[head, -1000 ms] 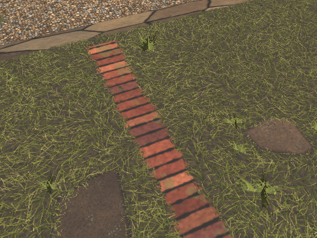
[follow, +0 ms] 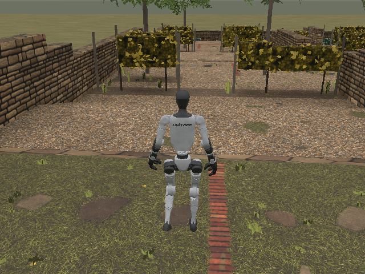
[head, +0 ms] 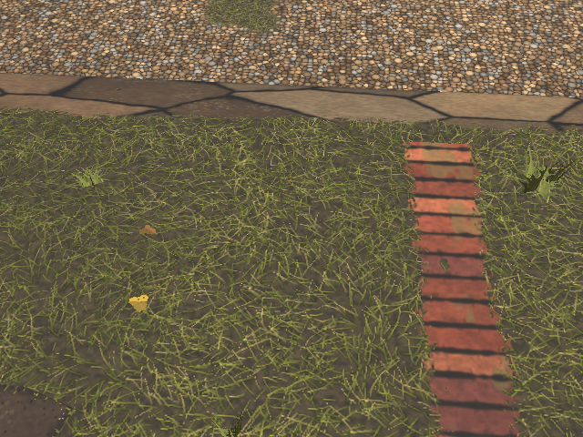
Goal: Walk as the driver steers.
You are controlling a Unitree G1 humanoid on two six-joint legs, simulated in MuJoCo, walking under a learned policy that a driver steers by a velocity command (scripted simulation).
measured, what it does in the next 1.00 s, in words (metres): walks ahead, turning right: left foot, then right foot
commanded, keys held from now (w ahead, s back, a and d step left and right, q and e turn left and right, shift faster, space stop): w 0.20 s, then w+e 0.80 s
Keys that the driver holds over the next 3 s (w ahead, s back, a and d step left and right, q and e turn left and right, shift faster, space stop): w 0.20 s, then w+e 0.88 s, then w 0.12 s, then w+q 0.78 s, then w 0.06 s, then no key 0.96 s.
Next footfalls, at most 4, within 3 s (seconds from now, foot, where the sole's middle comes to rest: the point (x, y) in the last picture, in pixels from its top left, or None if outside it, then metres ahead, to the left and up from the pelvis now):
0.34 left None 0.35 0.17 -0.77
0.90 right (362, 385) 0.59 -0.13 -0.77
1.44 left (337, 257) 0.96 -0.08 -0.77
1.96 right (429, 206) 1.14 -0.37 -0.77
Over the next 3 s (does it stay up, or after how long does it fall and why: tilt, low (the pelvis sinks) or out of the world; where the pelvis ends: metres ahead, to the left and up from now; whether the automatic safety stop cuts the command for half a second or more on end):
stays up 1.21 -0.26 -0.01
